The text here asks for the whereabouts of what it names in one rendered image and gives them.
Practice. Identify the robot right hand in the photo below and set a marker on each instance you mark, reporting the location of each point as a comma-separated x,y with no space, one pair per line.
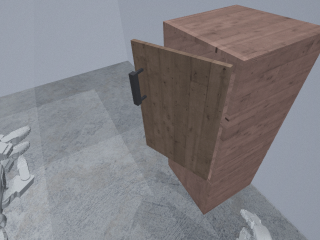
259,232

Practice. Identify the handle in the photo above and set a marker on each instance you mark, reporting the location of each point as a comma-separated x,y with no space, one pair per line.
135,87

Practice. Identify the cupboard door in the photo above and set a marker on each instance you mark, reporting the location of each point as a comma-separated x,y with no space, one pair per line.
186,94

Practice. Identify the robot left hand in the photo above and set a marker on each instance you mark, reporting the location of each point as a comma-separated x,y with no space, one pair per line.
8,154

